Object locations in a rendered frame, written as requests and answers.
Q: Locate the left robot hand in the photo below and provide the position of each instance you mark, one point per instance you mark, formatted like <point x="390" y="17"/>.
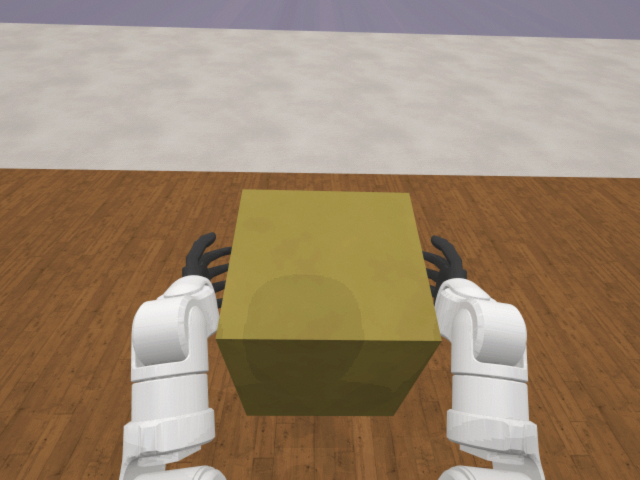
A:
<point x="196" y="263"/>

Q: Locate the robot left forearm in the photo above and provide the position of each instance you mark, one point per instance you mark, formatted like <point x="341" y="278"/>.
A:
<point x="170" y="414"/>

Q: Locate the robot right forearm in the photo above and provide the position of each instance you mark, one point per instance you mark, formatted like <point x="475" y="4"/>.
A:
<point x="490" y="415"/>

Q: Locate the carton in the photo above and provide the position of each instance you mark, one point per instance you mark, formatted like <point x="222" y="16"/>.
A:
<point x="327" y="308"/>

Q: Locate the right robot hand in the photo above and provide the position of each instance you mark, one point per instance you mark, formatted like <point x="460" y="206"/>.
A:
<point x="449" y="269"/>

